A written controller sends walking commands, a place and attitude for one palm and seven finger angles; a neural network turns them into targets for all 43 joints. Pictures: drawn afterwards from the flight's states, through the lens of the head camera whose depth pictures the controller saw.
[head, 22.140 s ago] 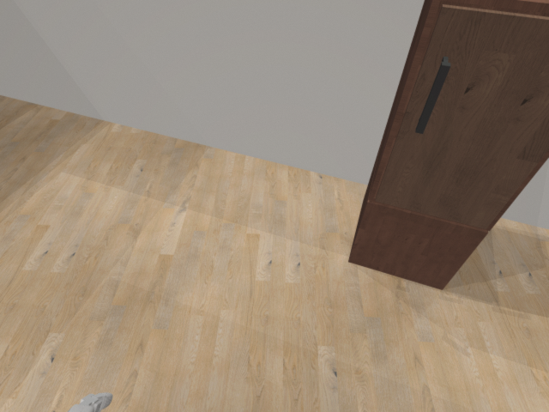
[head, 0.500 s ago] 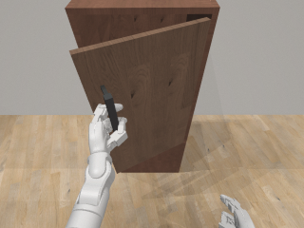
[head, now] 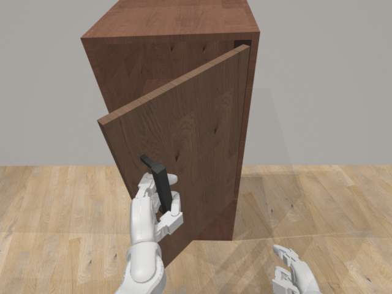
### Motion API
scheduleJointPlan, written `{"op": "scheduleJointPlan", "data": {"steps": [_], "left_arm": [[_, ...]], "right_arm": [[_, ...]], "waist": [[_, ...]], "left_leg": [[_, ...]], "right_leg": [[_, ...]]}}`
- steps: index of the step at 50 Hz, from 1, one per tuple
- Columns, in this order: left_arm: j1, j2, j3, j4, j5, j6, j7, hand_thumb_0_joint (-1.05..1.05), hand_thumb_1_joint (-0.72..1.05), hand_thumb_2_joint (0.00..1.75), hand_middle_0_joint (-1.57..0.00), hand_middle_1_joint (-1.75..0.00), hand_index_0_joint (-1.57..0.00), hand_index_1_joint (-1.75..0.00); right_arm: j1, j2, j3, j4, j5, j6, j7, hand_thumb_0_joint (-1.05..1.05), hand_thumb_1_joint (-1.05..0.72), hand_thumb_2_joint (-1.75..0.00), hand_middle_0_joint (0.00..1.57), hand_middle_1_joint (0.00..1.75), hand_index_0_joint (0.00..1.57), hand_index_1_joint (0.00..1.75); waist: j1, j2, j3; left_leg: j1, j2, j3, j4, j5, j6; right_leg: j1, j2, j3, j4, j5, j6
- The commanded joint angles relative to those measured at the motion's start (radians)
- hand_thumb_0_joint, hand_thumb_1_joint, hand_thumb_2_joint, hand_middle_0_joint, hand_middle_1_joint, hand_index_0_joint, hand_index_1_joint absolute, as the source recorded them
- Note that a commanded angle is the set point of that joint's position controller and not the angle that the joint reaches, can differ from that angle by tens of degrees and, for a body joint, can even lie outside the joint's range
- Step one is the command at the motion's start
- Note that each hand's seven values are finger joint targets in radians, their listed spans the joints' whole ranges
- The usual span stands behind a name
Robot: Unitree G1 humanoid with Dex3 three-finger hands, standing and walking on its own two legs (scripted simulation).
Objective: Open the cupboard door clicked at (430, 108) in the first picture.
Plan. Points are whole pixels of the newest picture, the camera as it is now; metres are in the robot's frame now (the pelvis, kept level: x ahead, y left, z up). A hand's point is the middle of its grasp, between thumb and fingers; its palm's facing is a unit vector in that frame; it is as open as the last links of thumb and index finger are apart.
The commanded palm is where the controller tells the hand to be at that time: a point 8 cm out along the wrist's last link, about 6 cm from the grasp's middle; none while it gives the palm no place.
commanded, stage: pull the door open along its arc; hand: left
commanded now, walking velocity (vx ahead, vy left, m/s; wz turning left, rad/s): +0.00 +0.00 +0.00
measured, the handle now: (159, 191) +0.30 +0.07 +0.09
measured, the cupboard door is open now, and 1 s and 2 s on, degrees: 47 40 46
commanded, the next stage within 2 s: open thumb and fingers to let go in 0.04 s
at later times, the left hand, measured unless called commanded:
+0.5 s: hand (165, 210) +0.26 +0.06 +0.09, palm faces +0.31 -0.95 -0.05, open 9.5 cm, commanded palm +0.22 +0.08 +0.08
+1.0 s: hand (164, 207) +0.27 +0.06 +0.08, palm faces +0.24 -0.97 -0.05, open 15.6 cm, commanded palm +0.22 +0.08 +0.08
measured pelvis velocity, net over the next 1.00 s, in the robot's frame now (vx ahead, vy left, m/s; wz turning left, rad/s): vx -0.03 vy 0.03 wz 0.01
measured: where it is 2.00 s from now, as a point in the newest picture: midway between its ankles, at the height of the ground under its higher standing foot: outside the picture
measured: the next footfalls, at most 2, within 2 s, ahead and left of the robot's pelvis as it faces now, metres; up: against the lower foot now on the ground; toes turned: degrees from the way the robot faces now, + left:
none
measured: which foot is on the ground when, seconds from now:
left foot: down 0.00-1.00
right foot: down 0.00-1.00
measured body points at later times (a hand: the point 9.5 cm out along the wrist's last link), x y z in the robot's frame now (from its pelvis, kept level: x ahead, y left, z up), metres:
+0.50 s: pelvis -0.01 -0.01 +0.00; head +0.00 -0.05 +0.45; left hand +0.24 +0.11 +0.09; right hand +0.18 -0.22 -0.10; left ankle -0.02 +0.16 -0.71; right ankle -0.02 -0.06 -0.71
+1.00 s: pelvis -0.03 +0.03 -0.01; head -0.03 +0.01 +0.44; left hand +0.25 +0.11 +0.09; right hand +0.16 -0.17 -0.10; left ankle -0.02 +0.16 -0.71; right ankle -0.02 -0.06 -0.71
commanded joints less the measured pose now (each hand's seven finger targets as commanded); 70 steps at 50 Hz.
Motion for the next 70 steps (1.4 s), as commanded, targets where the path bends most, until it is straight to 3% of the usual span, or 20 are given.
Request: {"op": "scheduleJointPlan", "data": {"steps": [1,5,7,11,16,20,23,27,29,35,47,53,54,55,56,59,62,64,68,70], "left_arm": [[0.079,-0.255,-0.026,-0.320,0.032,-0.053,0.045,0.00,0.90,0.90,-0.40,-1.35,-0.40,-1.35],[-0.057,-0.196,0.046,-0.224,0.039,-0.081,0.057,0.00,0.90,0.90,-0.40,-1.35,-0.40,-1.35],[-0.193,-0.153,0.098,-0.162,0.047,-0.106,0.077,0.00,0.90,0.90,-0.40,-1.35,-0.40,-1.35],[-0.148,-0.213,0.085,-0.128,0.047,-0.132,0.091,0.00,0.62,0.78,-0.38,-1.32,-0.38,-1.32],[-0.130,-0.225,0.031,-0.160,0.066,-0.160,0.057,0.00,0.27,0.63,-0.35,-1.28,-0.35,-1.28],[-0.167,-0.234,-0.010,-0.165,0.075,-0.184,0.042,0.00,-0.01,0.51,-0.33,-1.25,-0.33,-1.25],[-0.205,-0.223,0.000,-0.130,0.067,-0.199,0.043,0.00,-0.22,0.42,-0.32,-1.23,-0.32,-1.23],[-0.256,-0.234,0.003,-0.110,0.063,-0.210,0.059,0.00,-0.50,0.30,-0.30,-1.20,-0.30,-1.20],[-0.264,-0.236,0.002,-0.082,0.066,-0.209,0.062,0.00,-0.50,0.30,-0.30,-1.20,-0.30,-1.20],[-0.348,-0.256,-0.014,-0.060,0.082,-0.211,0.088,0.00,-0.50,0.30,-0.25,-0.90,-0.25,-0.90],[-0.513,-0.341,-0.055,0.056,0.086,-0.175,0.132,0.00,-0.50,0.30,-0.15,-0.30,-0.15,-0.30],[-0.547,-0.376,-0.061,0.095,0.085,-0.145,0.146,0.00,-0.50,0.30,-0.15,-0.30,-0.15,-0.30],[-0.529,-0.229,-0.270,0.050,0.191,-0.192,-0.076,0.00,-0.50,0.30,-0.15,-0.30,-0.15,-0.30],[-0.565,-0.171,-0.198,0.000,0.148,-0.247,-0.188,0.00,-0.50,0.30,-0.15,-0.30,-0.15,-0.30],[-0.568,-0.128,-0.179,-0.009,0.131,-0.283,-0.257,0.00,-0.50,0.30,-0.15,-0.30,-0.15,-0.30],[-0.583,-0.146,-0.193,-0.039,0.062,-0.329,-0.390,0.00,-0.50,0.30,-0.15,-0.30,-0.15,-0.30],[-0.525,-0.165,-0.137,-0.027,-0.020,-0.318,-0.385,0.00,-0.50,0.30,-0.15,-0.30,-0.15,-0.30],[-0.475,-0.145,-0.085,-0.032,-0.037,-0.306,-0.347,0.00,-0.50,0.30,-0.15,-0.30,-0.15,-0.30],[-0.358,-0.109,-0.050,-0.074,0.012,-0.296,-0.276,0.00,-0.50,0.30,-0.15,-0.30,-0.15,-0.30],[-0.319,-0.089,-0.042,-0.098,0.043,-0.298,-0.256,0.00,-0.50,0.30,-0.15,-0.30,-0.15,-0.30]], "right_arm": [[-0.160,-0.060,-0.015,-0.185,0.006,-0.049,-0.002,0.00,-0.90,-0.90,0.20,0.30,0.20,0.30],[-0.165,-0.068,-0.015,-0.170,-0.003,-0.051,-0.021,0.00,-0.90,-0.90,0.20,0.30,0.20,0.30],[-0.163,-0.071,-0.015,-0.149,-0.008,-0.056,-0.033,0.00,-0.90,-0.90,0.20,0.30,0.20,0.30],[-0.161,-0.066,-0.024,-0.148,-0.014,-0.069,-0.040,0.00,-0.90,-0.90,0.20,0.30,0.20,0.30],[-0.109,-0.074,-0.039,-0.154,-0.008,-0.074,-0.043,0.00,-0.90,-0.90,0.20,0.30,0.20,0.30],[-0.101,-0.080,-0.039,-0.157,-0.004,-0.084,-0.043,0.00,-0.90,-0.90,0.20,0.30,0.20,0.30],[-0.110,-0.083,-0.039,-0.154,-0.002,-0.098,-0.049,0.00,-0.90,-0.90,0.20,0.30,0.20,0.30],[-0.115,-0.080,-0.038,-0.151,-0.004,-0.112,-0.053,0.00,-0.90,-0.90,0.20,0.30,0.20,0.30],[-0.120,-0.080,-0.039,-0.144,-0.002,-0.113,-0.052,0.00,-0.90,-0.90,0.20,0.30,0.20,0.30],[-0.124,-0.079,-0.042,-0.136,-0.003,-0.124,-0.049,0.00,-0.90,-0.90,0.20,0.30,0.20,0.30],[-0.155,-0.077,-0.042,-0.111,0.000,-0.130,-0.026,0.00,-0.90,-0.90,0.20,0.30,0.20,0.30],[-0.160,-0.074,-0.042,-0.102,-0.002,-0.121,-0.013,0.00,-0.90,-0.90,0.20,0.30,0.20,0.30],[-0.044,-0.118,-0.050,-0.100,0.006,-0.098,-0.008,0.00,-0.90,-0.90,0.20,0.30,0.20,0.30],[-0.034,-0.113,-0.055,-0.136,0.014,-0.100,-0.019,0.00,-0.90,-0.90,0.20,0.30,0.20,0.30],[-0.034,-0.116,-0.054,-0.147,0.018,-0.103,-0.031,0.00,-0.90,-0.90,0.20,0.30,0.20,0.30],[-0.036,-0.106,-0.039,-0.183,0.034,-0.125,-0.044,0.00,-0.90,-0.90,0.20,0.30,0.20,0.30],[-0.057,-0.102,-0.026,-0.205,0.049,-0.151,-0.052,0.00,-0.90,-0.90,0.20,0.30,0.20,0.30],[-0.072,-0.104,-0.026,-0.210,0.051,-0.158,-0.052,0.00,-0.90,-0.90,0.20,0.30,0.20,0.30],[-0.061,-0.103,-0.031,-0.225,0.043,-0.160,-0.036,0.00,-0.90,-0.90,0.20,0.30,0.20,0.30],[-0.058,-0.101,-0.031,-0.234,0.039,-0.151,-0.028,0.00,-0.90,-0.90,0.20,0.30,0.20,0.30]], "waist": [[0.069,-0.135,-0.113],[0.061,-0.154,-0.063],[0.048,-0.164,-0.058],[0.075,-0.179,-0.141],[0.052,-0.172,-0.206],[0.035,-0.134,-0.171],[0.031,-0.191,-0.130],[0.034,-0.196,-0.145],[0.035,-0.190,-0.134],[0.039,-0.133,-0.150],[0.044,-0.103,-0.123],[0.056,-0.096,-0.173],[-0.052,-0.150,-0.098],[-0.024,-0.152,-0.175],[-0.011,-0.138,-0.213],[-0.024,-0.090,-0.200],[-0.004,-0.116,-0.143],[0.016,-0.138,-0.122],[0.052,-0.132,-0.133],[0.054,-0.136,-0.124]], "left_leg": [[0.019,-0.055,0.046,-0.002,0.253,0.037],[-0.006,-0.061,0.033,0.002,0.200,0.040],[-0.032,-0.064,0.025,0.007,0.181,0.043],[-0.031,-0.065,0.024,0.013,0.211,0.041],[-0.018,-0.059,0.026,0.004,0.270,0.046],[-0.012,-0.055,0.020,0.004,0.253,0.051],[-0.024,-0.056,0.013,0.010,0.215,0.053],[-0.028,-0.061,0.017,0.014,0.202,0.053],[-0.022,-0.058,0.017,0.007,0.197,0.054],[-0.005,-0.056,0.024,0.002,0.192,0.055],[-0.015,-0.040,0.010,-0.021,0.156,0.049],[-0.017,-0.033,0.001,-0.020,0.189,0.044],[0.021,-0.033,0.014,-0.022,0.215,0.070],[0.015,-0.041,0.015,-0.008,0.223,0.078],[0.018,-0.044,0.018,0.001,0.235,0.082],[0.027,-0.043,0.002,0.000,0.184,0.081],[-0.006,-0.044,-0.012,-0.030,0.082,0.073],[-0.017,-0.041,-0.015,-0.052,0.057,0.066],[-0.022,-0.039,-0.007,-0.060,0.111,0.064],[-0.030,-0.037,0.006,-0.054,0.120,0.064]], "right_leg": [[0.131,-0.111,0.102,-0.174,0.551,0.090],[0.083,-0.119,0.133,-0.197,0.456,0.098],[0.050,-0.121,0.144,-0.193,0.410,0.102],[0.094,-0.127,0.142,-0.163,0.496,0.106],[0.148,-0.128,0.128,-0.116,0.688,0.118],[0.096,-0.120,0.116,-0.118,0.588,0.109],[0.067,-0.122,0.133,-0.155,0.479,0.111],[0.058,-0.125,0.137,-0.162,0.423,0.111],[0.042,-0.119,0.123,-0.164,0.375,0.102],[0.008,-0.100,0.096,-0.153,0.277,0.082],[-0.080,-0.049,0.013,-0.092,0.110,0.042],[-0.073,-0.039,-0.006,-0.047,0.150,0.035],[-0.111,-0.048,0.041,-0.056,0.248,0.044],[-0.072,-0.050,0.041,-0.047,0.289,0.043],[-0.045,-0.051,0.050,-0.034,0.318,0.042],[-0.075,-0.049,0.043,-0.032,0.250,0.043],[-0.090,-0.039,0.027,-0.062,0.111,0.047],[-0.083,-0.037,0.021,-0.071,0.070,0.049],[-0.055,-0.037,0.018,-0.050,0.114,0.044],[-0.058,-0.039,0.025,-0.046,0.125,0.044]]}}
